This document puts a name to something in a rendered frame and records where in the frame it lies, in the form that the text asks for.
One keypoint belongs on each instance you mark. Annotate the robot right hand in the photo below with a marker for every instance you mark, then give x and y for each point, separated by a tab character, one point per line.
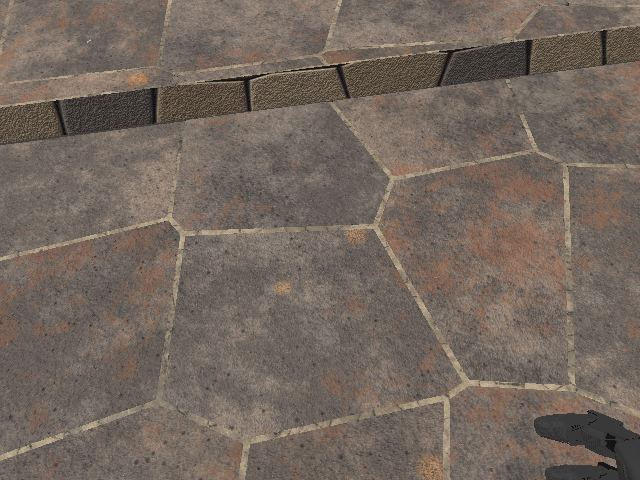
599	433

